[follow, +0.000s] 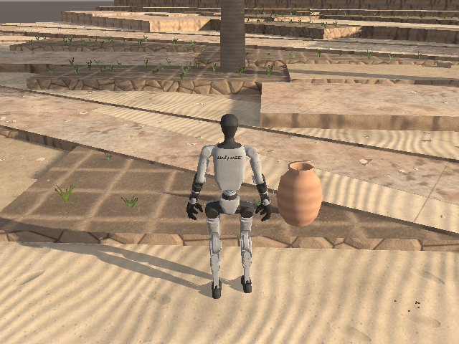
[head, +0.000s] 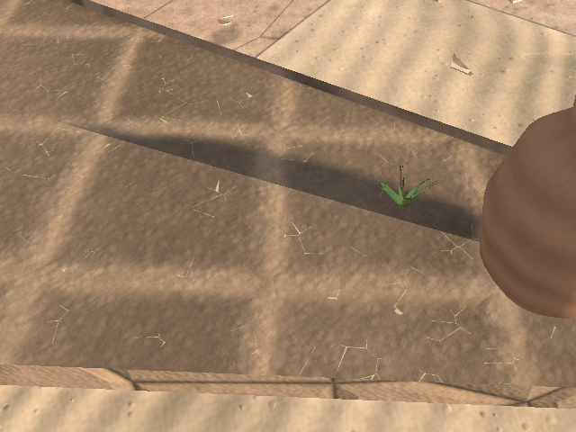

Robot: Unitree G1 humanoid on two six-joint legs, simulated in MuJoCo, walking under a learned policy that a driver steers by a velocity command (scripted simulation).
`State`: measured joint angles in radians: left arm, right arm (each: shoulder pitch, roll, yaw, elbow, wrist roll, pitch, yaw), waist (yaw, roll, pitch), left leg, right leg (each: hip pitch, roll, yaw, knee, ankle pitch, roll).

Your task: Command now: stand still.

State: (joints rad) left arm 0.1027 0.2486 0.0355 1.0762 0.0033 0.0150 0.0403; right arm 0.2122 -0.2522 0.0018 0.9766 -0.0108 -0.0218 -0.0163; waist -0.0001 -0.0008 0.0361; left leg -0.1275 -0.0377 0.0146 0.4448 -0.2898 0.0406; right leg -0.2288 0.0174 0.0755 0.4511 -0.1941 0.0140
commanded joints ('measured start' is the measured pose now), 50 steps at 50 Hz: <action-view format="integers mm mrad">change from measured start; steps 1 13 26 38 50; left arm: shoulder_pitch -17 2 36 64 87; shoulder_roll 117 115 108 99 92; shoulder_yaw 17 8 2 -1 0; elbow -21 14 25 26 26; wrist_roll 1 1 0 -1 -2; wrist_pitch -9 -11 -14 -15 -16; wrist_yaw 4 8 13 16 19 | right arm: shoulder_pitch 18 51 86 114 137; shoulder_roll -115 -108 -96 -84 -73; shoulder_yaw -19 -13 -11 -12 -15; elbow -26 6 26 38 46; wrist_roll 0 1 3 4 5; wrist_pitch -9 -7 -7 -7 -7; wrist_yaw -3 -3 -1 -2 -3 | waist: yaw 2 1 -1 -2 -4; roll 8 5 6 5 7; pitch -31 -22 -16 -11 -4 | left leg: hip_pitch -91 -95 -92 -88 -83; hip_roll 81 77 74 72 70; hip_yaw -78 -80 -80 -80 -80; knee -105 -118 -119 -117 -116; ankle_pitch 153 131 145 167 179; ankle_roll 5 10 14 16 18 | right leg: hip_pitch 85 70 60 55 50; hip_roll -44 -43 -44 -44 -44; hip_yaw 39 30 24 19 16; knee -38 -46 -45 -42 -39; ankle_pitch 157 137 138 142 139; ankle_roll -37 -29 -25 -22 -19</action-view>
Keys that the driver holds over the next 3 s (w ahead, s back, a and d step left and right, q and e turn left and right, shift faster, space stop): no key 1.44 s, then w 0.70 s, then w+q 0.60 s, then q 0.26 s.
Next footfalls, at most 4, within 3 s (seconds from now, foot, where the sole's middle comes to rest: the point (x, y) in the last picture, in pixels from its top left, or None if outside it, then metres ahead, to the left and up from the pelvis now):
1.74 right None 0.14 -0.12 -0.78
2.22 left None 0.45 0.03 -0.78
2.72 right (336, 305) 0.79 -0.09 -0.67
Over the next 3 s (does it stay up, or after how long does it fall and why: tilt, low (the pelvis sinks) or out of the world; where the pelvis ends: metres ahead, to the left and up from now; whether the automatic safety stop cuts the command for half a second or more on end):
stays up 0.72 -0.02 0.11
